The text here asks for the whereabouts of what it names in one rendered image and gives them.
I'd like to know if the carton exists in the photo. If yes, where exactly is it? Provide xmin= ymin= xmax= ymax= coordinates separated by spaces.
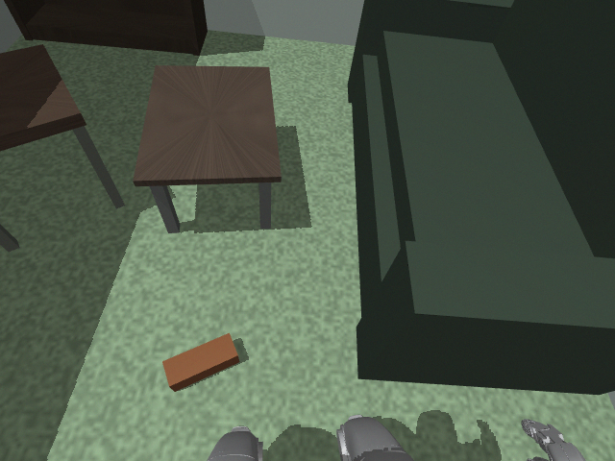
xmin=162 ymin=333 xmax=239 ymax=392

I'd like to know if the chair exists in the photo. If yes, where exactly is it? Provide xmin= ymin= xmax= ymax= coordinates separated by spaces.
xmin=0 ymin=44 xmax=125 ymax=252

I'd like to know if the coffee table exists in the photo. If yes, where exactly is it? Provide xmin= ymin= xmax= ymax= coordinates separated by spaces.
xmin=133 ymin=65 xmax=282 ymax=233

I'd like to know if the bookshelf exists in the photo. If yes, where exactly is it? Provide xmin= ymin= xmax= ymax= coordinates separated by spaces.
xmin=4 ymin=0 xmax=208 ymax=56

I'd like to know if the sofa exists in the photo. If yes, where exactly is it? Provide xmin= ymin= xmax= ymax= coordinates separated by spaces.
xmin=348 ymin=0 xmax=615 ymax=395

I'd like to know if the right robot hand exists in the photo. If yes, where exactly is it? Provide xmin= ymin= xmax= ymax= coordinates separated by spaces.
xmin=521 ymin=419 xmax=585 ymax=461

